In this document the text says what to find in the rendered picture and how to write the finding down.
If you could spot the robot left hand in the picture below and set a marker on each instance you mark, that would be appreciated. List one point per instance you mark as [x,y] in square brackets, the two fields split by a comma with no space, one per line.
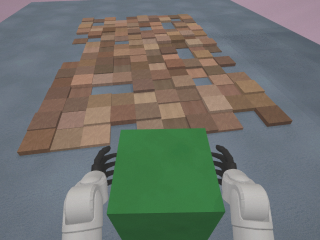
[101,165]

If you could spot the left robot forearm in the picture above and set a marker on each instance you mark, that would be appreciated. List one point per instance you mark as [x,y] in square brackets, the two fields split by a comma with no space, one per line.
[83,208]

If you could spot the carton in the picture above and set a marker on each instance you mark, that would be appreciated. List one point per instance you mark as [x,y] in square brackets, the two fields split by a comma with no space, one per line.
[164,185]

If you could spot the robot right hand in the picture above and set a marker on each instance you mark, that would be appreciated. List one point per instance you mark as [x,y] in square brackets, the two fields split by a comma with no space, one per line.
[226,164]

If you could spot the right robot forearm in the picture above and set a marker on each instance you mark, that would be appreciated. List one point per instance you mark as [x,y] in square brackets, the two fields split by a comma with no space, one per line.
[249,207]

